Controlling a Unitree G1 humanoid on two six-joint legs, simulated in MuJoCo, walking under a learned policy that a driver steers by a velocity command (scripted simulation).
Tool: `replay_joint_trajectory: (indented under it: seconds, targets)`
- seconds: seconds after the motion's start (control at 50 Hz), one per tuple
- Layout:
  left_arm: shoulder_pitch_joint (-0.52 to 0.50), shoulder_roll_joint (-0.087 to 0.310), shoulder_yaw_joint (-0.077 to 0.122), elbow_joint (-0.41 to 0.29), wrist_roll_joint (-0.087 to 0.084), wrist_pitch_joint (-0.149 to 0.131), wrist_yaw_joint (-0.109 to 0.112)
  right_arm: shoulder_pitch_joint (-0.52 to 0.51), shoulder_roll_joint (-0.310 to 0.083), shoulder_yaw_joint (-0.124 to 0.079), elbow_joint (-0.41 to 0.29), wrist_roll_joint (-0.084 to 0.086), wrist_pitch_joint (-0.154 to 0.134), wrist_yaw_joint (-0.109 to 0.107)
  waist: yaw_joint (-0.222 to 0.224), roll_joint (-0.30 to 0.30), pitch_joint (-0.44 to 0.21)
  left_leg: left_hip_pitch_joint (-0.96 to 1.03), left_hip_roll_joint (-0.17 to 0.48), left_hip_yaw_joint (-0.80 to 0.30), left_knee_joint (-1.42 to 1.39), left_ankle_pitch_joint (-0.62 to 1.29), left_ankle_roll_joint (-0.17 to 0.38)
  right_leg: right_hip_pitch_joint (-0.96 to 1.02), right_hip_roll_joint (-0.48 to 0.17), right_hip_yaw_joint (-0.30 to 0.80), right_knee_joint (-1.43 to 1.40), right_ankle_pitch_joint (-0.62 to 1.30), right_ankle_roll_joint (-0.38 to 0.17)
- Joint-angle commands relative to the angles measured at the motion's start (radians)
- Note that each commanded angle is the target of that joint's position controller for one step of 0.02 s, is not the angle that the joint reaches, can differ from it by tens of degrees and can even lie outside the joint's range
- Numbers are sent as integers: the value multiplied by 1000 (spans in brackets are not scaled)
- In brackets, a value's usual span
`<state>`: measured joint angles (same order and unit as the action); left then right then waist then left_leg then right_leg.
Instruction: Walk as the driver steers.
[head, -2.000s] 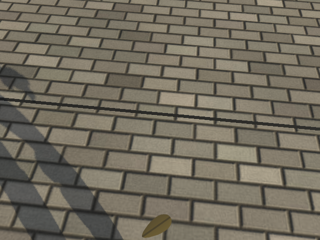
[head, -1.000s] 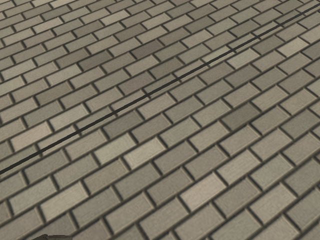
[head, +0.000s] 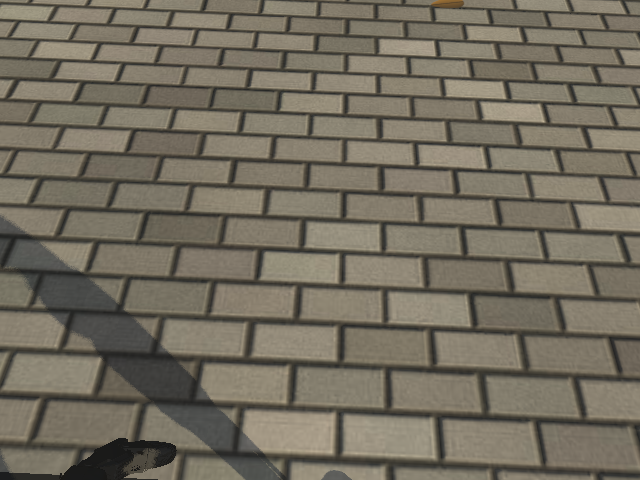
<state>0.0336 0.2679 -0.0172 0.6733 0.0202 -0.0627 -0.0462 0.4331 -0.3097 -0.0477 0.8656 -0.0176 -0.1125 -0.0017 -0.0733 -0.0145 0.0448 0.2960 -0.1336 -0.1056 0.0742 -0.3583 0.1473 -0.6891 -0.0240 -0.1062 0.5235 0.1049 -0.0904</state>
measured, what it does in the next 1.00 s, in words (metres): walks ahead, turning right: right foot, then left foot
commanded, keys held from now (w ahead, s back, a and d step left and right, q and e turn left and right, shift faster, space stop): w+e+shift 0.68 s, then e+shift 0.14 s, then q+shift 0.18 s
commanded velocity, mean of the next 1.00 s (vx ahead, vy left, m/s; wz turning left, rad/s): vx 0.85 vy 0.00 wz -0.71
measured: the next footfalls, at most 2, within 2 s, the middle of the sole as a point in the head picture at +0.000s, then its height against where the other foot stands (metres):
right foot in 0.06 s outside the picture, level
left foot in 0.48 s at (281, 355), level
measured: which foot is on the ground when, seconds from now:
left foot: down 0.00-0.06, up 0.08-0.46, down 0.48-0.88, up 0.90-1.00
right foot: up 0.00-0.04, down 0.06-0.48, up 0.50-0.86, down 0.88-1.00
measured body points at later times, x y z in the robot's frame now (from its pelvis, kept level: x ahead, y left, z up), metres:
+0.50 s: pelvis +0.50 -0.03 +0.00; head +0.54 -0.05 +0.45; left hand +0.55 +0.27 -0.12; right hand +0.70 -0.31 -0.04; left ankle +0.67 +0.06 -0.72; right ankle +0.25 -0.06 -0.68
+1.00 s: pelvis +0.85 -0.21 -0.01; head +0.89 -0.25 +0.44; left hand +1.14 -0.17 -0.12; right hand +0.70 -0.42 -0.14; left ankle +0.86 -0.02 -0.60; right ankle +0.90 -0.31 -0.71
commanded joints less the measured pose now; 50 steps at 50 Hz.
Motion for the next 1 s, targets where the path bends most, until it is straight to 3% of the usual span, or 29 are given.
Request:
replay_joint_trajectory:
  seconds: [0.02,0.04,0.06,0.08,0.1,0.14,0.18,0.22,0.3,0.38,0.42,0.44,0.46,0.48,0.5,0.52,0.54,0.56,0.6,0.64,0.76,0.82,0.86,0.88,0.9,0.92,0.94,0.96,1.0]
  targets:
    - [303,194,73,51,-21,-3,17,-46,-209,-51,-34,-54,16,-34,215,150,-179,-97,279,100,467,1539,-65,464,143,-31,61,-147,-53]
    - [534,211,90,127,-22,4,26,-127,-215,-53,-50,-60,33,-39,341,120,-231,-193,257,151,798,1491,-76,650,122,-18,3,-162,-79]
    - [687,256,112,167,-16,15,41,-197,-148,-34,-78,-60,26,-34,395,-4,-253,-477,154,158,1267,922,-75,864,18,145,90,-360,-131]
    - [560,320,127,172,13,20,34,-19,-2,2,-128,6,0,2,149,-428,-304,-1030,-44,75,1617,-116,-164,1148,-253,882,-108,-510,-364]
    - [426,229,125,120,5,22,20,-86,-63,22,-140,-17,-19,-4,181,-148,-288,-1123,38,-36,1589,-8,-118,1084,-260,1018,-260,-650,-370]
    - [385,129,103,139,-5,16,21,-230,-103,28,-174,-34,-36,8,126,119,-101,-1038,144,-35,1389,109,-103,738,-201,793,-313,-601,-282]
    - [380,119,89,169,-8,-2,37,-262,-65,47,-212,-67,-1,16,53,115,6,-969,187,-17,1276,81,-134,495,-100,637,-338,-477,-242]
    - [380,152,95,169,-13,-23,33,-287,-42,65,-247,-72,32,22,29,58,54,-950,222,27,1126,62,-160,351,-50,561,-376,-436,-247]
    - [402,174,116,156,-26,-34,30,-515,-12,93,-335,-30,27,39,110,1,96,-775,209,109,667,381,-199,221,28,460,-436,-220,-183]
    - [469,202,134,169,-34,-26,29,-560,-29,84,-351,-15,21,28,175,-36,16,-710,151,113,482,481,-175,472,1,479,-326,101,-121]
    - [467,222,140,169,-27,-22,41,-491,-71,64,-333,-18,12,14,141,-38,-56,-593,111,103,406,375,-159,574,-3,486,-163,317,-80]
    - [449,258,148,166,-20,-22,39,-368,-112,43,-301,-14,6,2,76,-35,-147,-454,94,102,403,286,-146,592,6,474,8,407,-60]
    - [392,269,151,149,-18,-29,34,-184,-153,21,-257,-16,-1,-13,-32,-33,-240,-225,155,57,423,233,-128,483,41,462,232,321,-42]
    - [356,171,125,116,-15,-43,34,57,-234,-14,-224,-40,-2,-37,-122,62,-388,15,370,-135,441,-116,-94,336,82,387,545,0,-48]
    - [455,37,85,51,-69,-42,37,23,-299,-32,-222,-64,5,-33,-16,410,-551,236,665,-708,267,-310,25,33,174,268,851,-606,-11]
    - [407,111,83,69,-42,-19,47,-57,-237,-42,-226,-51,20,-27,-11,285,-438,130,622,-742,216,-459,39,-112,64,223,926,-512,-29]
    - [296,148,92,73,-18,-6,43,-116,-127,-17,-233,-43,21,-23,-31,139,-274,-11,552,-536,222,-352,11,-137,20,200,886,-425,-26]
    - [242,140,95,64,-8,1,30,-128,-81,-7,-208,-44,21,-18,-18,55,-165,-145,510,-379,210,-134,-6,-115,-9,189,838,-392,-19]
    - [194,94,88,30,16,28,-1,-84,-56,1,-145,-37,10,-17,21,102,-76,-275,453,-180,186,93,-37,-94,-52,187,804,-394,-9]
    - [140,50,72,-15,15,55,-15,-56,-17,7,-97,-9,-7,-3,51,116,-40,-308,436,-54,157,242,-64,-138,-81,173,797,-387,-7]
    - [-17,40,39,-114,22,49,-50,-160,-58,0,-74,9,-33,-3,119,52,82,-515,306,345,112,766,-121,107,-2,-21,283,-55,5]
    - [135,83,57,-52,25,42,-50,-119,-170,-28,-79,25,-23,-16,182,88,-35,-461,325,360,393,1147,-140,405,123,-92,156,-32,-30]
    - [414,137,87,47,50,29,-23,-112,-175,-25,-83,29,-4,-21,291,94,-175,-568,344,319,804,969,-141,763,118,55,64,38,-101]
    - [381,186,102,70,48,24,3,-65,-106,-17,-70,24,12,-15,240,-44,-151,-709,185,334,1158,42,-159,855,-12,179,-15,351,-132]
    - [341,279,116,15,49,24,17,146,-26,7,-99,37,34,-26,115,-170,-375,-864,152,215,1544,-349,-173,1111,-359,507,213,1273,-248]
    - [363,237,115,-25,1,27,25,125,-80,9,-107,42,46,-35,181,-50,-583,-887,158,35,1585,-220,-169,1147,-439,593,128,1261,-323]
    - [273,191,103,-34,-9,35,48,83,-86,15,-106,47,57,-41,153,-7,-503,-909,167,31,1537,-119,-177,993,-408,555,26,872,-321]
    - [199,120,79,-28,-10,34,56,44,-91,13,-95,21,64,-37,112,61,-348,-882,196,40,1424,-90,-180,780,-356,488,-58,615,-285]
    - [168,66,52,14,-7,15,65,51,-50,15,-65,-6,103,-24,48,65,-170,-740,217,26,1251,-103,-182,479,-304,338,-157,515,-230]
